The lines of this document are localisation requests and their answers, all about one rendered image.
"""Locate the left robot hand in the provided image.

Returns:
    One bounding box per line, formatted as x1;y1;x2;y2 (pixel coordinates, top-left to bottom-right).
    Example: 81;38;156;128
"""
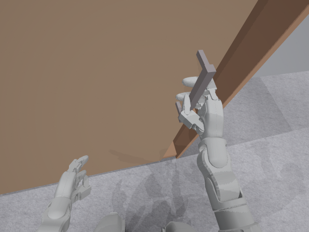
54;155;92;204

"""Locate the right robot hand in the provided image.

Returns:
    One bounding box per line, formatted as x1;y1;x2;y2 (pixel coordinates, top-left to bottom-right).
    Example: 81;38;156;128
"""
176;77;224;141

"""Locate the right robot forearm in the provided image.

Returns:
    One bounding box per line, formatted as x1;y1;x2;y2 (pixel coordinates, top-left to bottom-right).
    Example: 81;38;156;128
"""
197;137;262;232

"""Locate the wardrobe door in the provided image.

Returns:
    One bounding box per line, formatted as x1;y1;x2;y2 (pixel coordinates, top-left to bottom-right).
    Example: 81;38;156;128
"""
0;0;258;194

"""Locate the handle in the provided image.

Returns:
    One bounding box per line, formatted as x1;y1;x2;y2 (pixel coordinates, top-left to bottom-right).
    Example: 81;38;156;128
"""
175;50;216;123

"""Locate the robot left thigh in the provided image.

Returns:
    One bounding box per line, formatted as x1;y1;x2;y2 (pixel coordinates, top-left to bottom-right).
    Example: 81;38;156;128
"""
93;215;125;232

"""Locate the left robot forearm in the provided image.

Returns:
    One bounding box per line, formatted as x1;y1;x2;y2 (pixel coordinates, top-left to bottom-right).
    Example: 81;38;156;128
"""
35;197;72;232

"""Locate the robot thigh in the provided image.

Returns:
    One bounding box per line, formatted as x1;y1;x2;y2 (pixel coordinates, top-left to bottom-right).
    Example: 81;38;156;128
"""
93;215;125;232
161;222;197;232

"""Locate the robot right thigh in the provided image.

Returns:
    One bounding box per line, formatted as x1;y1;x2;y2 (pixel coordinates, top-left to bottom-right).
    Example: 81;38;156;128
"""
161;222;197;232

